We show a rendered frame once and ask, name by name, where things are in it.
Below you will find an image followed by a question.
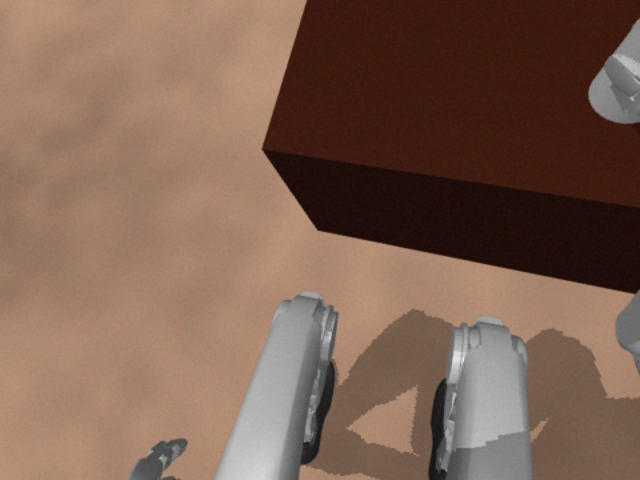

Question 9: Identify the can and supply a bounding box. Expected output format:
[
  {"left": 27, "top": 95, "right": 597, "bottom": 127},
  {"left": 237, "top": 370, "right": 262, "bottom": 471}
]
[{"left": 588, "top": 19, "right": 640, "bottom": 124}]

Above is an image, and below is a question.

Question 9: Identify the left robot foot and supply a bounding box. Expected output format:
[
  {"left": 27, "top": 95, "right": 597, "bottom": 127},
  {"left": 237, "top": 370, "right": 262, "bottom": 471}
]
[{"left": 301, "top": 361, "right": 335, "bottom": 465}]

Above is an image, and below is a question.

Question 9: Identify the left robot hand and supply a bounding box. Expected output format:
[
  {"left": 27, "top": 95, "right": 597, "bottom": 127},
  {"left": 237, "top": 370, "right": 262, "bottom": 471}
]
[{"left": 125, "top": 438, "right": 188, "bottom": 480}]

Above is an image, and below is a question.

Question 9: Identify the right robot hand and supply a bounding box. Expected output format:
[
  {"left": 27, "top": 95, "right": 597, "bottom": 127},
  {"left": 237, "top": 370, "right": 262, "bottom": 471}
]
[{"left": 604, "top": 19, "right": 640, "bottom": 116}]

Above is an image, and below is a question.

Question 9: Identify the right robot foot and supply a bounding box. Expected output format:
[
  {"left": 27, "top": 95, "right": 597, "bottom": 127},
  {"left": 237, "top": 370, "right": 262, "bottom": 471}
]
[{"left": 428, "top": 378, "right": 447, "bottom": 480}]

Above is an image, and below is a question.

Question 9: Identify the right robot arm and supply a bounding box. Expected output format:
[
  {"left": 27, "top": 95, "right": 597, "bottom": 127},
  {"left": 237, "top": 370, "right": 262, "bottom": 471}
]
[{"left": 615, "top": 290, "right": 640, "bottom": 375}]

